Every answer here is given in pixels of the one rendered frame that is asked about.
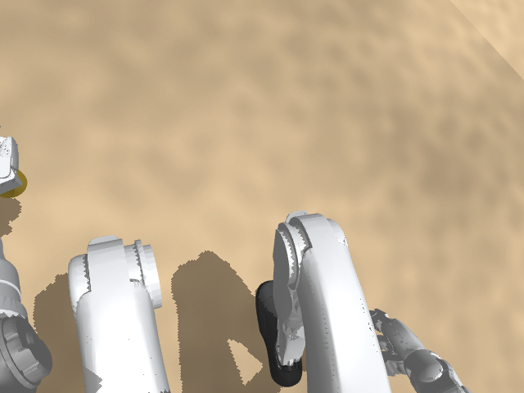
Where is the left robot hand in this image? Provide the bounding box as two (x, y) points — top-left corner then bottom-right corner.
(0, 125), (22, 194)

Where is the right robot foot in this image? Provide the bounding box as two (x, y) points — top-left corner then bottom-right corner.
(255, 281), (302, 387)

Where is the right robot arm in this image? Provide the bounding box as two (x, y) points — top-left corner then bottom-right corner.
(404, 350), (472, 393)

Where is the right robot hand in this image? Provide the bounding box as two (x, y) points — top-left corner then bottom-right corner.
(369, 309), (426, 377)

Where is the can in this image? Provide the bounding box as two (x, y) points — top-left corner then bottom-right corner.
(0, 170), (27, 198)

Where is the left robot arm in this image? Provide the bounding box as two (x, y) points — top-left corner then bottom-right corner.
(0, 238), (52, 393)

